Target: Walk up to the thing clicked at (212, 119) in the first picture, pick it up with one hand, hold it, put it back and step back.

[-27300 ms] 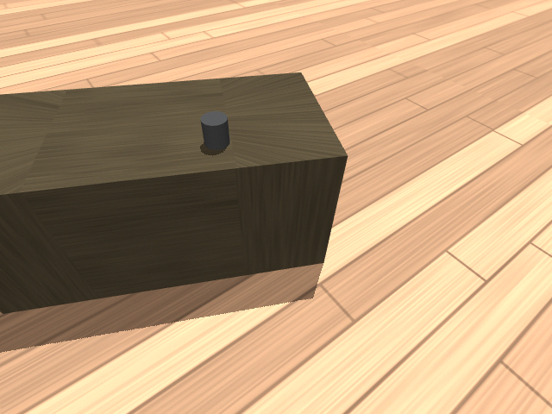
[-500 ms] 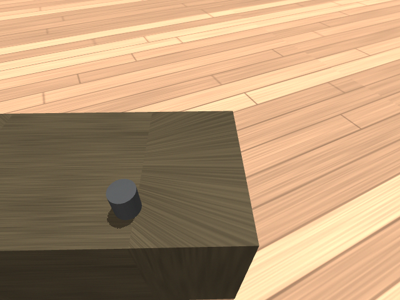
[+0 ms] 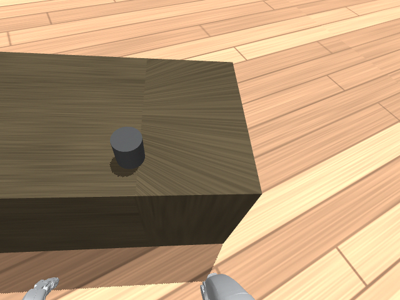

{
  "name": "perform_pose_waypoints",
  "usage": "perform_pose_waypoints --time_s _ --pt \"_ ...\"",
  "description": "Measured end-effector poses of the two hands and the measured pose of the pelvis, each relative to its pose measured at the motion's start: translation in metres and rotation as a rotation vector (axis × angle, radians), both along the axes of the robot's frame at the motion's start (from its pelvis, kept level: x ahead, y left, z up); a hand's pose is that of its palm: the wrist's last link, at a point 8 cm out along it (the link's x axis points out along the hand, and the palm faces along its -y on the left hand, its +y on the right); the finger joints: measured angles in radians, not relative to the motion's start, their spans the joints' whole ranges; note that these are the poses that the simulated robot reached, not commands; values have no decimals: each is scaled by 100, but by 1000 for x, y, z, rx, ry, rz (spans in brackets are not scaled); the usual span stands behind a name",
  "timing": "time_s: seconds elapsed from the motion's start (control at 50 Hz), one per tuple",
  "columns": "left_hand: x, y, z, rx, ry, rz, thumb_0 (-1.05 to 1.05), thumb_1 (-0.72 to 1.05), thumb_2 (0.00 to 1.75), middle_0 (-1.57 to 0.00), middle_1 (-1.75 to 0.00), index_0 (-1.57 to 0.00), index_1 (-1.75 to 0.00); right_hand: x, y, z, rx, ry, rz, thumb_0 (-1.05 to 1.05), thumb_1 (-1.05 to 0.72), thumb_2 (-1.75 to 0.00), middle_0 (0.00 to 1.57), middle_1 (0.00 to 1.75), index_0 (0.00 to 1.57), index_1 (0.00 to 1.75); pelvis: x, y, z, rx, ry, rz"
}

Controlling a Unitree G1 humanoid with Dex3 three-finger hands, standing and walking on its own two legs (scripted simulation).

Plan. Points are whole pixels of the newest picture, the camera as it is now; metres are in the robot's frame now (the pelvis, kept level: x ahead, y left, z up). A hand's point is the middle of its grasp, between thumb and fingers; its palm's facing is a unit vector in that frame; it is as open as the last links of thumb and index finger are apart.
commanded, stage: step back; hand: left
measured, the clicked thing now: (128, 148) +0.51 +0.17 -0.12
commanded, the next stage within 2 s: none
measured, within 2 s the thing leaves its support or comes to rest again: neither
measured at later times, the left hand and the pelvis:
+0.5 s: hand out of the picture +0.01 +0.23 -0.13, palm faces -0.04 -0.91 -0.41, open 7.4 cm; pelvis -0.11 -0.03 +0.00, yaw -2 degrees
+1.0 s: hand out of the picture -0.17 +0.21 -0.16, palm faces -0.05 -0.91 -0.41, open 7.4 cm; pelvis -0.26 -0.06 -0.02, yaw -2 degrees
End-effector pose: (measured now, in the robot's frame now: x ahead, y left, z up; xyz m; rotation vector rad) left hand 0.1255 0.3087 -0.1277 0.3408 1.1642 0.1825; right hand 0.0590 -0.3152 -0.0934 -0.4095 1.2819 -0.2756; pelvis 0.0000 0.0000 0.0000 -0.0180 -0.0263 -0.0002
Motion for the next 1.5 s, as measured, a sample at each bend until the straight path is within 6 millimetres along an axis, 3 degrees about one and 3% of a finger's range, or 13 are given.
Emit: perform_pose_waypoints --time_s 0.14,0.26,0.4,0.52,0.62,0.7,0.8,0.94,1.06,1.16,1.3,1.4,1.5 --pt "-40 -4 2 10 53 -29 1 90 90 -20 -30 -20 -30 -12 4 -5 20 -80 0 0 -90 -89 21 30 21 30 -27 -1 -1 -3 -2 -48" --pt "-69 -18 3 44 40 -47 1 90 90 -20 -30 -20 -30 -27 -15 -25 53 -135 4 0 -90 -89 21 30 21 30 -56 -18 -15 7 -10 -77" --pt "-110 -35 27 49 13 -29 1 90 90 -20 -30 -20 -30 -54 -27 -25 75 -130 -16 0 -90 -89 20 30 21 30 -85 -27 -3 38 -7 -63" --pt "-126 -31 31 60 -64 -22 1 90 90 -20 -30 -20 -31 -85 -28 -24 46 -88 38 0 -90 -89 20 30 21 30 -114 -25 -4 35 5 -21" --pt "-147 -18 13 37 -96 -9 1 90 90 -20 -30 -20 -31 -112 -19 -24 22 -77 74 0 -90 -89 20 30 21 30 -144 -18 -16 45 -16 10" --pt "-174 -18 10 23 -54 13 1 90 90 -20 -30 -20 -30 -136 -12 -13 35 -88 76 1 -90 -89 20 30 21 30 -165 -19 -8 18 -23 6" --pt "-213 -24 11 15 -21 17 1 90 90 -20 -30 -20 -30 -155 -19 -2 24 -127 67 1 -90 -89 21 30 21 30 -190 -28 -2 1 -13 -22" --pt "-272 -42 7 55 25 -11 1 90 90 -20 -30 -20 -30 -180 -50 -16 33 -203 66 0 -90 -89 21 30 21 30 -237 -50 -17 6 -16 -62" --pt "-325 -62 23 61 38 12 1 90 90 -20 -30 -20 -30 -222 -65 -23 61 -165 29 0 -90 -89 20 30 21 30 -272 -61 -8 33 -22 -40" --pt "-343 -61 33 86 -7 19 1 90 90 -20 -30 -20 -31 -267 -66 -28 57 -98 50 0 -90 -89 20 30 21 30 -300 -62 -6 43 -8 -4" --pt "-368 -43 18 83 -96 30 1 90 90 -20 -30 -20 -31 -322 -53 -36 40 -29 97 1 -90 -89 20 30 21 30 -352 -54 -19 43 -17 60" --pt "-403 -42 13 62 -57 50 1 90 90 -20 -30 -20 -30 -357 -43 -23 57 -45 94 1 -90 -89 20 30 21 30 -383 -53 -12 26 -33 45" --pt "-447 -51 15 43 -27 50 1 90 90 -20 -30 -20 -30 -373 -47 -14 51 -101 97 1 -90 -89 21 30 21 30 -414 -60 -6 6 -23 12"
